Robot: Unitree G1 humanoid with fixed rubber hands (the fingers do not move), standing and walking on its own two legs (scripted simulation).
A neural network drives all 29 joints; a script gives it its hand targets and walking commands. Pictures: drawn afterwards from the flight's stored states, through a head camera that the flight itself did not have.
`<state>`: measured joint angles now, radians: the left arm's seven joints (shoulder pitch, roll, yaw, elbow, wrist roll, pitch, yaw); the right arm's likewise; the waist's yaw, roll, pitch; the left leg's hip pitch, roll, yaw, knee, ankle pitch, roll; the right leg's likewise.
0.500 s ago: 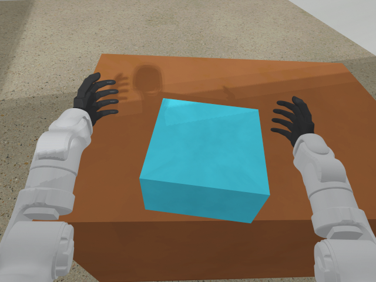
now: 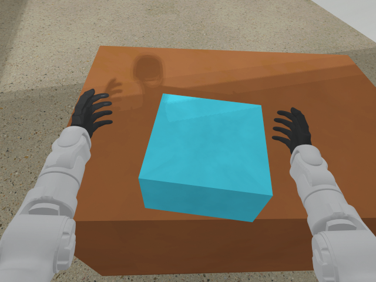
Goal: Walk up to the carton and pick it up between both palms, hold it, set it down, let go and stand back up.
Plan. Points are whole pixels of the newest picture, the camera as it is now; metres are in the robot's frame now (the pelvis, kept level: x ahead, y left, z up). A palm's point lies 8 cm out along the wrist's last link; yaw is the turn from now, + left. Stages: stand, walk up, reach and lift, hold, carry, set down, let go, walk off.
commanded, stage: reach and lift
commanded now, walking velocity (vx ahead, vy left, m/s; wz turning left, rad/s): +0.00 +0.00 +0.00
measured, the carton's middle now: (205, 154) +0.42 -0.03 +0.00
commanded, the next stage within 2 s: none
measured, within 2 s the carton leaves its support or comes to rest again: neither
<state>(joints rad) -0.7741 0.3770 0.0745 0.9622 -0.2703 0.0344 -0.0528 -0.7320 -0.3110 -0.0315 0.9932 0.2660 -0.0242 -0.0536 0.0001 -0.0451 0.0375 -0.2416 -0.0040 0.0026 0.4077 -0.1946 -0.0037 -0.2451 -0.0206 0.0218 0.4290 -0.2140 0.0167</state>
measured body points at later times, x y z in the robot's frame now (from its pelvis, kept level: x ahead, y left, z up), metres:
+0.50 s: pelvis +0.01 +0.00 -0.01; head +0.07 +0.02 +0.44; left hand +0.44 +0.23 +0.06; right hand +0.43 -0.21 +0.05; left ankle +0.01 +0.12 -0.74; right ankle +0.01 -0.13 -0.74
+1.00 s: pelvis +0.01 +0.00 -0.01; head +0.07 +0.02 +0.44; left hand +0.44 +0.18 +0.05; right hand +0.43 -0.20 +0.05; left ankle +0.01 +0.12 -0.74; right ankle +0.01 -0.13 -0.74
